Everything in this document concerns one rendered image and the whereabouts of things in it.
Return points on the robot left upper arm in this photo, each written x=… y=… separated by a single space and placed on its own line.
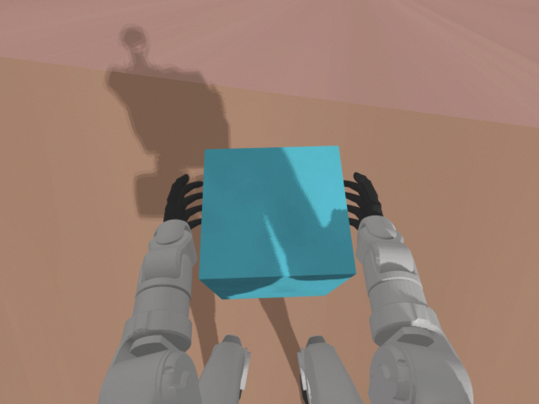
x=166 y=377

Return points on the right robot hand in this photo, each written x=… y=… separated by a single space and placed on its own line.
x=367 y=199

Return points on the robot right forearm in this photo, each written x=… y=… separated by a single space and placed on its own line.
x=399 y=311

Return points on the robot right upper arm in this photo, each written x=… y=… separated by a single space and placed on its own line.
x=405 y=373

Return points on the robot thigh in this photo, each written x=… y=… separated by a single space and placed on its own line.
x=324 y=376
x=225 y=374

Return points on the robot left forearm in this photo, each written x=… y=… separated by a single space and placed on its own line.
x=160 y=318

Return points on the left robot thigh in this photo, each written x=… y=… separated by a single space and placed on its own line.
x=225 y=374

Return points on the left robot hand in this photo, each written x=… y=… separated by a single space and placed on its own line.
x=176 y=206

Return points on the carton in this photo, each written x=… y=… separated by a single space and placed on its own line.
x=274 y=222

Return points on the right robot thigh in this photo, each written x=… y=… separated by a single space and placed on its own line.
x=324 y=376

